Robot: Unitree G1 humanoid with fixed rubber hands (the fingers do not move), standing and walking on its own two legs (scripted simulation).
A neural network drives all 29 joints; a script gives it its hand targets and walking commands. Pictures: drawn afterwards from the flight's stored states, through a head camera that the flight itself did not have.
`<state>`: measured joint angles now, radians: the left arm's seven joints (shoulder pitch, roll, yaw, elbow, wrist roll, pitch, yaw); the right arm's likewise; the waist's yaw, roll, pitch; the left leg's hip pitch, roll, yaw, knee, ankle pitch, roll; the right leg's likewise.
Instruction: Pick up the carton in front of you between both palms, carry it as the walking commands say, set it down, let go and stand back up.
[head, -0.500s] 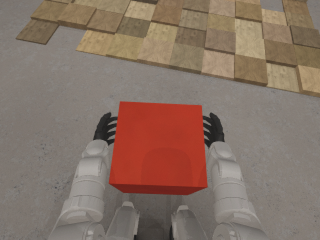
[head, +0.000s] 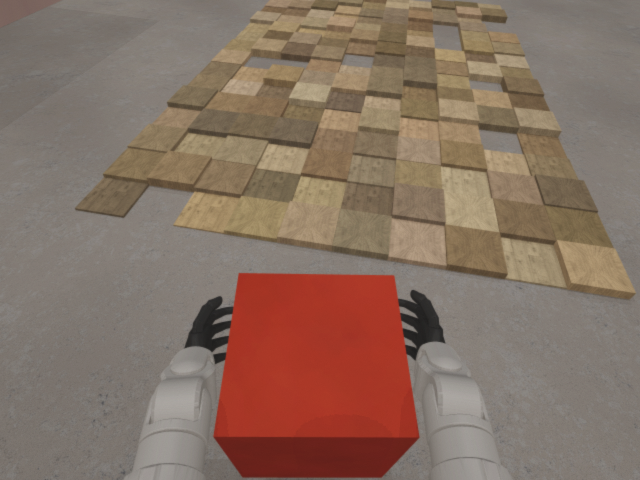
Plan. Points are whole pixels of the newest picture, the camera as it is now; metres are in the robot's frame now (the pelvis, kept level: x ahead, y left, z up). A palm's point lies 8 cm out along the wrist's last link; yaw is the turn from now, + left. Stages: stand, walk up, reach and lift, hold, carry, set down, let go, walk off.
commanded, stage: reach and lift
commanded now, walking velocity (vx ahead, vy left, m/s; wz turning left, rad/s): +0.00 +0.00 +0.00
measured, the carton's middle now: (314, 381) +0.29 +0.01 -0.07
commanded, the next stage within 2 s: hold in 1.12 s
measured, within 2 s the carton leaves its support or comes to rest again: neither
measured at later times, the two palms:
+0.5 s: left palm (193, 342) +0.29 +0.16 +0.03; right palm (434, 341) +0.30 -0.14 +0.04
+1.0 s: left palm (193, 337) +0.29 +0.16 +0.05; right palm (439, 332) +0.30 -0.14 +0.05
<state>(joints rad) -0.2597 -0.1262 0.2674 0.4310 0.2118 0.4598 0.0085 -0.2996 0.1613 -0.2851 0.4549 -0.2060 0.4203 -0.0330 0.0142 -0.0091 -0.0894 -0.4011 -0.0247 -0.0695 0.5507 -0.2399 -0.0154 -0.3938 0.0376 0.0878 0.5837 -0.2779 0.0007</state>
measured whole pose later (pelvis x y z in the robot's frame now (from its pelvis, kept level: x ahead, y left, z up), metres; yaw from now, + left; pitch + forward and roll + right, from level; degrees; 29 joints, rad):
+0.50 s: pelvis +0.00 +0.01 +0.01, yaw -1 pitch -5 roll +0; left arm -0.31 -0.16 0.29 0.35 0.30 0.63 -0.03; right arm -0.34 0.17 -0.33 0.37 -0.31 0.58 0.03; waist 0.01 0.00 0.05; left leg -0.14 -0.03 -0.06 0.41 -0.19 0.00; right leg -0.13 0.02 0.10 0.42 -0.21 0.01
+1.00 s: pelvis +0.01 +0.00 +0.02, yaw +0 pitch -6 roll +0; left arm -0.26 -0.15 0.23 0.25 0.28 0.69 -0.02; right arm -0.29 0.16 -0.26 0.28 -0.27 0.64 0.02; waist 0.02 0.00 0.05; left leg -0.06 -0.01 -0.07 0.34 -0.17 -0.01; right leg -0.05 0.03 0.09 0.36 -0.20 0.00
